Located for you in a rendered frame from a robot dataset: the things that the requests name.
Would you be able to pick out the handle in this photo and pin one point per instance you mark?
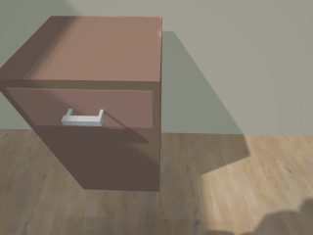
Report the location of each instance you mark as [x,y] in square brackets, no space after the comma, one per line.
[68,119]

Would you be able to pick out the cabinet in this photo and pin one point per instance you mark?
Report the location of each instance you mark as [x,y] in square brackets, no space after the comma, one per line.
[96,52]

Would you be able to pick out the drawer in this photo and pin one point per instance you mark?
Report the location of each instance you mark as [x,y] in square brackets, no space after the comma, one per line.
[122,107]

